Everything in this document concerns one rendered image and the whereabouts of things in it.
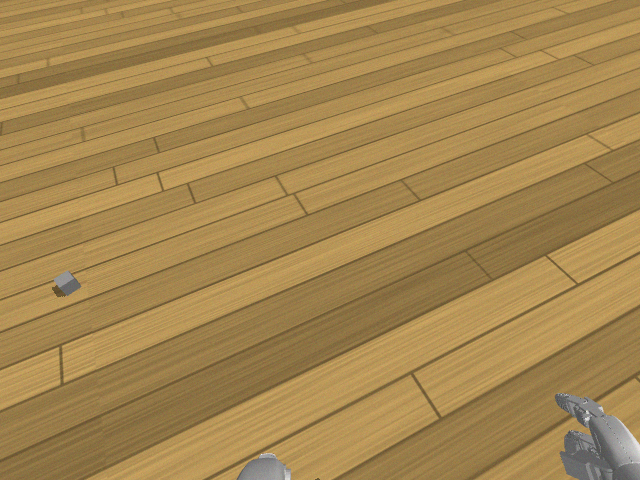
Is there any right robot arm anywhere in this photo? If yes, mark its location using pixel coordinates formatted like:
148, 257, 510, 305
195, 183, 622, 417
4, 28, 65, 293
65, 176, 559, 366
612, 463, 640, 480

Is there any cube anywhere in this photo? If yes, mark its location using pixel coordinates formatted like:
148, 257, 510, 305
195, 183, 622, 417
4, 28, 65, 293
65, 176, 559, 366
53, 270, 82, 296

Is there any right robot hand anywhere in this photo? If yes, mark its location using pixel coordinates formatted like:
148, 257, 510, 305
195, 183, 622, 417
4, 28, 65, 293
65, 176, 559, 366
555, 393, 640, 480

